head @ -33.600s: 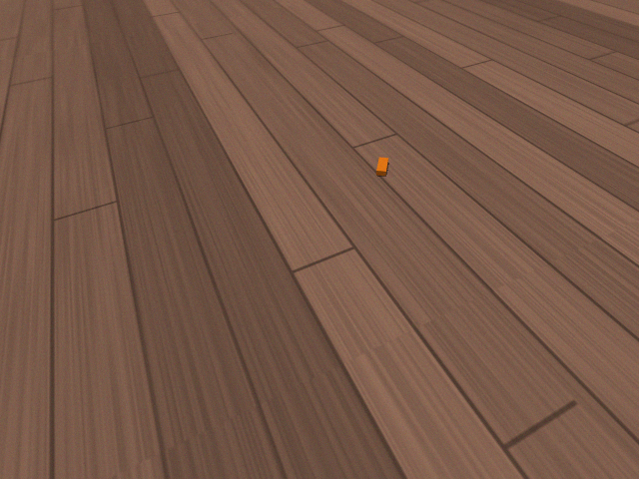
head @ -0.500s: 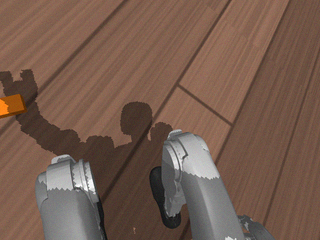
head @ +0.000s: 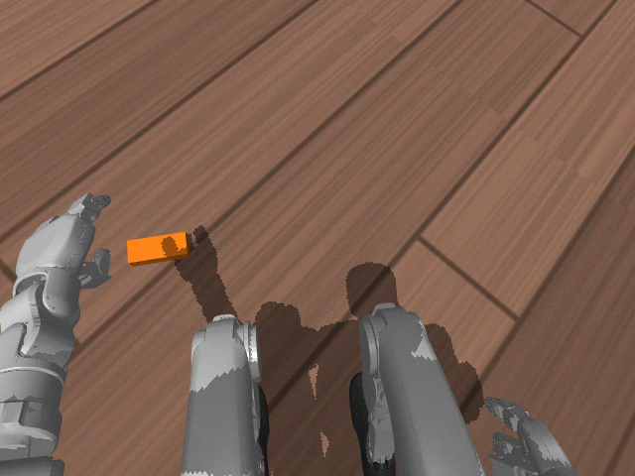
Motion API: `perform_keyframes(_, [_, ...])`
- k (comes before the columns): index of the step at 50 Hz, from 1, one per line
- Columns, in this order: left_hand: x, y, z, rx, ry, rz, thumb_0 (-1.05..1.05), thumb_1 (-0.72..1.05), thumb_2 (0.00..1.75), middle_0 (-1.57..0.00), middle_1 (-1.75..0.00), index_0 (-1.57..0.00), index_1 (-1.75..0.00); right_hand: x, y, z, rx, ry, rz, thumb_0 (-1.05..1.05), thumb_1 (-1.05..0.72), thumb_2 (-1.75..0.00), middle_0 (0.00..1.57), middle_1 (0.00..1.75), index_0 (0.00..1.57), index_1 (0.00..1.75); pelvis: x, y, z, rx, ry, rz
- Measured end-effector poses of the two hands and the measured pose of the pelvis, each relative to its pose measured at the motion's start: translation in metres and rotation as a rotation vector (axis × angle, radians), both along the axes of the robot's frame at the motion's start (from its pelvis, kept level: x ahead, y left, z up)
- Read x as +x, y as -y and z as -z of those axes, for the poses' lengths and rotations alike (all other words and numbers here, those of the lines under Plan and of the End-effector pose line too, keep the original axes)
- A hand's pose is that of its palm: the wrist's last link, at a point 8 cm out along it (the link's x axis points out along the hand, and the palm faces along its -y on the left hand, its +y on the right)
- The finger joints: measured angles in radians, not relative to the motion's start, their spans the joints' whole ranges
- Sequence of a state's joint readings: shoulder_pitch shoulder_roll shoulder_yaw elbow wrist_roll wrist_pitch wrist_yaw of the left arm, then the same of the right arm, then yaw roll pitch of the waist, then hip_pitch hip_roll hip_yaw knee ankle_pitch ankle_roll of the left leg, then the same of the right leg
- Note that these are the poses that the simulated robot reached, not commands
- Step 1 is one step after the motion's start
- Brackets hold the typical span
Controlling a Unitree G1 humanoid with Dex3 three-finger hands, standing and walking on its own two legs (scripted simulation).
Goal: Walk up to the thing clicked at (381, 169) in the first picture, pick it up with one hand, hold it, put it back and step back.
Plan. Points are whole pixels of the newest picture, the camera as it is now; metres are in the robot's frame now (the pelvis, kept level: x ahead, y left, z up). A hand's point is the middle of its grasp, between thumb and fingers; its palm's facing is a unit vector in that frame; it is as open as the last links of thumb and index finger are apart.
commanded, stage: home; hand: left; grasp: from above
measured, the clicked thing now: (159, 249) +0.50 +0.32 -0.42
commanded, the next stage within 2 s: none
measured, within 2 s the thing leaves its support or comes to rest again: neither
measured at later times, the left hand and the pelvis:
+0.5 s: hand (41, 364) +0.26 +0.23 +0.10, palm faces +0.05 -0.94 -0.35, open 7.4 cm; pelvis +0.04 +0.00 +0.19, yaw +5 degrees
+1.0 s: hand out of the picture +0.23 +0.19 +0.24, palm faces +0.15 -0.97 -0.21, open 7.4 cm; pelvis +0.09 +0.00 +0.28, yaw +7 degrees
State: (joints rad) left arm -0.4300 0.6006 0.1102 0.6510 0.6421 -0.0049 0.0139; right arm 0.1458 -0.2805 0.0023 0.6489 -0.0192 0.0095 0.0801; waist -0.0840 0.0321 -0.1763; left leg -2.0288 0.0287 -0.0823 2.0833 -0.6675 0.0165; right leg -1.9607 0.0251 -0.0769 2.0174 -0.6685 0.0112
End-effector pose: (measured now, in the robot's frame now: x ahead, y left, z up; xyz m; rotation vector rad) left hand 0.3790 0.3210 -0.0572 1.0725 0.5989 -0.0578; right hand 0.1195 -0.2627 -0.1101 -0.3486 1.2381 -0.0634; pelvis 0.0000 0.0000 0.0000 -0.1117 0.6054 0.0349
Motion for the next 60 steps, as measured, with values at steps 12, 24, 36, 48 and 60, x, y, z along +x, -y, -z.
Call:
perform_keyframes(12, [-0.091, 0.025, -0.091, -0.351, -0.009, -0.248, 0.01, 0.87, 0.89, -0.21, -0.31, -0.21, -0.30, 0.085, -0.017, -0.118, 0.007, 0.337, -0.046, 0.01, -0.90, -0.90, 0.20, 0.30, 0.20, 0.30, 0.006, 0.002, -0.094, 0.023, 0.100, -0.034])
perform_keyframes(24, [-0.134, 0.049, -0.187, -0.582, -0.033, -0.515, 0.01, 0.90, 0.89, -0.21, -0.30, -0.20, -0.30, 0.106, -0.042, -0.217, 0.060, 0.475, -0.020, 0.01, -0.90, -0.90, 0.20, 0.30, 0.20, 0.30, 0.032, 0.004, -0.184, 0.051, 0.215, -0.061])
perform_keyframes(36, [-0.157, 0.072, -0.279, -0.731, -0.049, -0.634, 0.01, 0.90, 0.89, -0.20, -0.30, -0.20, -0.29, 0.100, -0.035, -0.296, 0.008, 0.535, 0.055, 0.01, -0.90, -0.90, 0.20, 0.30, 0.20, 0.30, 0.069, 0.002, -0.258, 0.072, 0.338, -0.076])
perform_keyframes(48, [-0.174, 0.082, -0.325, -0.745, -0.018, -0.618, 0.01, 0.90, 0.90, -0.20, -0.30, -0.20, -0.29, 0.132, -0.035, -0.332, 0.014, 0.666, 0.031, 0.01, -0.90, -0.90, 0.20, 0.30, 0.20, 0.30, 0.087, 0.003, -0.282, 0.092, 0.411, -0.083])
perform_keyframes(60, [-0.177, 0.084, -0.318, -0.757, -0.031, -0.634, 0.01, 0.90, 0.90, -0.20, -0.30, -0.20, -0.29, 0.151, -0.038, -0.341, 0.018, 0.710, -0.040, 0.01, -0.90, -0.90, 0.20, 0.30, 0.20, 0.30, 0.086, 0.007, -0.282, 0.098, 0.423, -0.092])
